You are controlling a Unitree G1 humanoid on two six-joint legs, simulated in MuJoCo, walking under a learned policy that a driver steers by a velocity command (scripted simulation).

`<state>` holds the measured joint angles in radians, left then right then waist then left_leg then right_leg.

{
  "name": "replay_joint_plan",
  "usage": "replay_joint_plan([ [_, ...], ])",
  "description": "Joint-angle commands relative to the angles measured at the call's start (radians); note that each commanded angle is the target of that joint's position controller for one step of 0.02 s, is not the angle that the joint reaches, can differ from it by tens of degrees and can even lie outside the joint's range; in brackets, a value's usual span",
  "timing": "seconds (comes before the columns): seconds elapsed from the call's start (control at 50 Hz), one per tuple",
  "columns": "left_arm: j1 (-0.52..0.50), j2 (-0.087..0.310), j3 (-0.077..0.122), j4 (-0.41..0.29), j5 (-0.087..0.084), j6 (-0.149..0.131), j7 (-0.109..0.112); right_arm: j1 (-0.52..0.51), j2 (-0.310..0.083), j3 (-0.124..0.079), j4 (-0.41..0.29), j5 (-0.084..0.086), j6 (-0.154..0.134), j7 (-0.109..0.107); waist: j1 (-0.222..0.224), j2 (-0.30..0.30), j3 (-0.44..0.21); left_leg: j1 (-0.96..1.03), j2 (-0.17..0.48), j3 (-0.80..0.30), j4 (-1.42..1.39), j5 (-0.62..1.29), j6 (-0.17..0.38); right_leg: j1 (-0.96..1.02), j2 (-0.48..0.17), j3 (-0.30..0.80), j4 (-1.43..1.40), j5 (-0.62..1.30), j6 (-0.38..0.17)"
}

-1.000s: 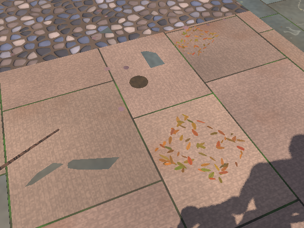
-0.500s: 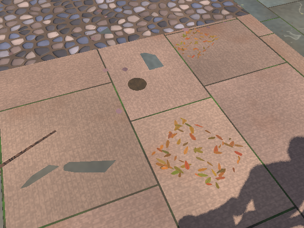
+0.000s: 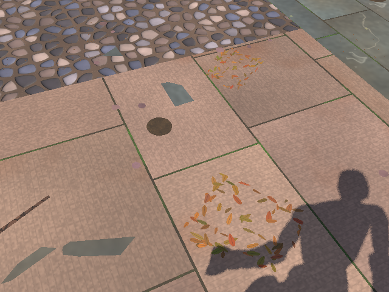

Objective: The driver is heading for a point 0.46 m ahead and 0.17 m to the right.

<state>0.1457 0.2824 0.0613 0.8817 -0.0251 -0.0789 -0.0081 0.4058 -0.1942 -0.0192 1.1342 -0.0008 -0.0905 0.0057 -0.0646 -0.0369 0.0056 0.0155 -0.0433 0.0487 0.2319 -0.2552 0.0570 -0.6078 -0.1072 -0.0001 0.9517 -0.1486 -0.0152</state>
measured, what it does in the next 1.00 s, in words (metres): walks ahead: right foot, then left foot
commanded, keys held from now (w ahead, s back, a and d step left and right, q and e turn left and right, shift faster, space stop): w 0.28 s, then w+e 0.12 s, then no key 0.60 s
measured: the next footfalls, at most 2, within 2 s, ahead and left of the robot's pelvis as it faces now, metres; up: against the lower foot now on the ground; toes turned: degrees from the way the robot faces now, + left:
right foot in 0.24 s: +0.33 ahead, -0.14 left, +0.00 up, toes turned -2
left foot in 0.70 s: +0.56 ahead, +0.05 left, +0.00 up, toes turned -5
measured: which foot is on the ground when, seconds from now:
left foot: down 0.00-0.26, up 0.28-0.68, down 0.70-1.00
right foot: up 0.00-0.22, down 0.24-0.72, up 0.74-0.96, down 0.98-1.00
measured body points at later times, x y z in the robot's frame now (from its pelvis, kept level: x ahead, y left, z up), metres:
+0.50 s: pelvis +0.28 -0.06 +0.00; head +0.30 -0.07 +0.45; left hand +0.32 +0.20 -0.13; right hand +0.41 -0.34 -0.12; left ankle +0.39 +0.11 -0.67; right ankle +0.29 -0.14 -0.75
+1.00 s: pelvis +0.43 -0.04 -0.01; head +0.45 -0.04 +0.44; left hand +0.51 +0.22 -0.16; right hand +0.52 -0.29 -0.15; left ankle +0.52 +0.06 -0.75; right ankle +0.42 -0.18 -0.75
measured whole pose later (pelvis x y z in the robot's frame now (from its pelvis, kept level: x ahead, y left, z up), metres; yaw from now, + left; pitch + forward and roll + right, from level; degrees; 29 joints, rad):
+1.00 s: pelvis +0.43 -0.04 -0.01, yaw -6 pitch +0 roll +1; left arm 0.20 0.24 0.04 1.02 0.01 0.02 0.04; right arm 0.12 -0.21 -0.02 0.97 -0.01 -0.02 -0.01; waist 0.01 -0.01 0.03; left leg -0.35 -0.03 0.04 0.47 -0.13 0.03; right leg -0.26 -0.05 0.03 0.56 -0.29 0.02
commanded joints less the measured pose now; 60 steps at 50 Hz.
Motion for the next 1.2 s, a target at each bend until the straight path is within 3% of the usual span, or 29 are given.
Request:
replay_joint_plan([
  [0.02,-0.166,0.004,-0.012,-0.101,0.001,-0.008,-0.007,-0.001,-0.18,-0.023,-0.054,-0.003,-0.002,-0.02,-0.007,0.1,0.12,-0.054,0.23,-0.143,-0.142,0.303,0.124,-0.096,0.006,-0.026,-0.205,0.122,0.023],
  [0.08,-0.254,0.008,-0.018,-0.129,-0.005,-0.01,-0.02,0.057,-0.187,-0.026,-0.046,0.006,0.0,-0.023,-0.028,0.111,0.146,-0.05,0.244,-0.114,-0.162,0.291,0.125,-0.04,0.037,-0.051,-0.332,0.191,0.012],
  [0.14,-0.296,0.025,-0.016,-0.154,-0.009,-0.017,-0.036,0.072,-0.19,-0.035,-0.042,0.017,0.008,-0.024,-0.008,0.111,0.153,0.05,0.288,-0.099,-0.121,0.366,0.112,-0.038,0.043,-0.03,-0.406,0.175,-0.028],
  [0.18,-0.245,0.061,-0.002,-0.149,-0.006,-0.021,-0.043,0.047,-0.212,-0.046,-0.053,0.013,0.016,-0.025,0.044,0.129,0.096,0.106,0.306,-0.084,-0.027,0.603,0.091,0.059,0.074,-0.042,-0.421,0.123,-0.061],
  [0.22,-0.004,0.126,0.037,-0.08,-0.007,-0.016,-0.033,0.015,-0.221,-0.051,-0.069,0.002,0.033,-0.025,0.176,0.155,-0.067,0.084,0.267,-0.042,0.259,0.908,0.058,0.371,0.142,-0.086,-0.409,0.084,-0.109],
  [0.24,0.182,0.167,0.056,-0.031,-0.004,-0.01,-0.023,0.009,-0.199,-0.041,-0.087,-0.006,0.037,-0.024,0.251,0.127,-0.181,-0.111,0.227,-0.028,0.519,0.749,0.03,0.672,0.056,0.012,-0.378,0.064,-0.153],
  [0.26,0.302,0.265,0.076,0.003,0.021,-0.007,-0.021,0.146,-0.051,0.0,-0.104,-0.006,0.019,-0.009,0.187,-0.145,-0.369,-0.514,0.038,-0.017,0.952,0.179,-0.037,1.063,-0.226,0.516,-0.463,-0.189,-0.329],
  [0.28,0.29,0.186,0.05,0.01,0.019,-0.007,-0.024,0.115,-0.08,-0.004,-0.088,0.015,-0.014,0.001,0.197,-0.166,-0.414,-0.634,-0.013,-0.176,1.12,-0.288,-0.022,1.049,-0.287,0.801,-0.674,-0.317,-0.344],
  [0.3,0.18,0.141,0.033,0.0,0.01,-0.014,-0.027,-0.01,-0.171,-0.031,-0.139,0.044,-0.036,0.005,0.171,-0.14,-0.211,-0.735,0.052,-0.169,1.176,-0.241,0.0,0.89,-0.241,0.668,-0.704,-0.324,-0.28],
  [0.32,0.081,0.106,0.021,-0.022,0.012,-0.02,-0.029,-0.083,-0.187,-0.034,-0.163,0.048,-0.048,-0.001,0.138,-0.06,-0.106,-0.723,0.107,-0.141,1.136,-0.142,0.013,0.717,-0.201,0.522,-0.726,-0.229,-0.253],
  [0.34,0.021,0.078,0.012,-0.028,0.021,-0.026,-0.036,-0.111,-0.18,-0.04,-0.168,0.034,-0.048,-0.011,0.102,0.001,-0.038,-0.676,0.145,-0.124,1.066,-0.069,0.01,0.563,-0.157,0.407,-0.75,-0.1,-0.238],
  [0.38,-0.013,0.048,0.003,-0.03,0.031,-0.032,-0.042,-0.07,-0.145,-0.044,-0.166,0.012,-0.027,-0.02,0.041,-0.025,-0.023,-0.553,0.185,-0.132,0.962,-0.01,0.002,0.415,-0.092,0.297,-0.792,-0.002,-0.226],
  [0.46,0.048,0.101,0.011,0.0,0.034,-0.036,-0.017,-0.143,-0.139,-0.049,-0.212,-0.005,0.0,-0.034,0.025,-0.012,0.029,-0.567,0.175,-0.094,0.754,0.065,-0.067,0.329,-0.078,0.166,-0.805,0.377,-0.249],
  [0.54,0.123,0.113,0.009,0.033,0.031,-0.018,0.008,-0.288,-0.108,-0.035,-0.254,-0.008,0.0,-0.024,0.078,-0.029,-0.002,-0.477,0.114,-0.055,0.441,0.326,-0.079,0.336,-0.013,0.046,-0.748,0.512,-0.184],
  [0.6,0.156,0.116,0.006,0.062,0.024,-0.005,0.016,-0.348,-0.127,-0.035,-0.274,0.0,0.003,-0.015,0.1,-0.037,-0.016,-0.443,0.092,-0.074,0.345,0.386,-0.071,0.406,-0.043,0.076,-0.717,0.439,-0.175],
  [0.68,0.118,0.109,0.006,0.075,0.015,0.017,0.027,-0.296,-0.182,-0.053,-0.262,-0.016,-0.009,-0.008,0.047,-0.028,-0.047,-0.352,0.079,-0.088,0.205,0.339,-0.021,0.511,-0.059,0.128,-0.56,0.401,-0.134],
  [0.7,0.154,0.092,0.001,0.08,0.022,0.019,0.027,-0.245,-0.222,-0.065,-0.243,-0.025,-0.013,-0.012,0.04,0.016,-0.081,-0.238,0.105,-0.103,0.159,0.559,0.001,0.5,-0.002,0.109,-0.469,0.379,-0.097],
  [0.72,0.242,0.055,-0.011,0.081,0.044,0.012,0.024,-0.207,-0.28,-0.073,-0.243,-0.036,-0.013,-0.015,0.083,0.126,-0.185,-0.011,0.236,-0.211,0.246,0.918,0.066,0.385,0.072,0.082,-0.317,0.132,-0.058],
  [0.74,0.355,-0.028,-0.037,0.121,0.037,0.014,0.022,-0.169,-0.227,-0.059,-0.226,-0.029,0.005,-0.016,0.094,0.275,-0.297,0.16,0.383,-0.366,0.26,0.976,0.219,0.244,0.137,0.044,-0.129,-0.297,0.0],
  [0.76,0.303,0.034,-0.027,0.118,0.019,0.028,0.023,-0.15,-0.145,-0.038,-0.218,-0.013,0.017,-0.01,0.055,0.246,-0.299,0.109,0.406,-0.448,0.201,0.785,0.255,0.198,0.133,0.068,-0.011,-0.547,0.032],
  [0.78,0.233,0.084,-0.012,0.098,0.007,0.045,0.027,-0.185,-0.144,-0.031,-0.219,-0.005,0.022,-0.004,0.056,0.19,-0.231,0.024,0.382,-0.448,0.153,0.547,0.227,0.153,0.109,0.088,0.043,-0.556,0.04],
  [0.82,0.164,0.085,-0.003,0.092,0.015,0.086,0.046,-0.304,-0.159,-0.027,-0.243,-0.013,0.03,-0.005,0.084,0.133,-0.126,-0.161,0.331,-0.39,0.073,0.241,0.169,0.163,0.063,0.084,0.014,-0.46,0.062],
  [0.88,0.175,0.036,-0.01,0.114,0.022,0.104,0.06,-0.385,-0.167,-0.031,-0.251,-0.027,0.048,-0.017,0.117,0.186,-0.083,-0.347,0.242,-0.273,0.012,0.073,0.12,0.332,0.065,0.037,-0.194,-0.323,0.068],
  [0.94,0.202,0.015,-0.013,0.153,0.034,0.099,0.049,-0.362,-0.16,-0.029,-0.23,-0.003,0.059,-0.026,0.134,0.157,-0.102,-0.383,0.195,-0.202,0.03,-0.06,0.087,0.482,0.094,-0.013,-0.429,-0.065,0.037],
  [0.98,0.154,0.057,-0.012,0.13,0.054,0.101,0.046,-0.314,-0.144,-0.023,-0.207,0.0,0.059,-0.025,0.105,0.094,-0.041,-0.419,0.155,-0.176,0.046,-0.223,0.011,0.476,0.028,0.053,-0.524,-0.049,-0.008],
  [1.0,0.132,0.108,-0.001,0.135,0.04,0.098,0.046,-0.3,-0.149,-0.029,-0.212,-0.005,0.062,-0.026,0.064,0.004,0.01,-0.374,0.099,-0.117,0.059,-0.201,-0.018,0.35,0.03,0.057,-0.526,-0.211,-0.037],
  [1.06,0.093,0.058,-0.011,0.145,0.037,0.065,0.042,-0.29,-0.128,-0.027,-0.196,-0.007,0.063,-0.036,0.058,-0.041,0.024,-0.224,0.079,-0.087,0.164,0.013,-0.017,0.248,0.036,0.062,-0.587,-0.22,-0.012],
  [1.12,0.114,0.051,-0.014,0.158,0.031,0.045,0.04,-0.264,-0.13,-0.03,-0.175,-0.004,0.063,-0.034,0.065,-0.019,-0.012,-0.197,0.077,-0.074,0.207,0.191,-0.003,0.308,0.042,0.053,-0.56,-0.075,0.0],
  [1.2,0.134,0.048,-0.017,0.172,0.027,0.049,0.041,-0.266,-0.128,-0.032,-0.16,0.0,0.07,-0.031,0.074,0.008,-0.025,-0.18,0.078,-0.07,0.229,0.278,-0.005,0.342,0.049,0.043,-0.539,0.013,-0.004],
])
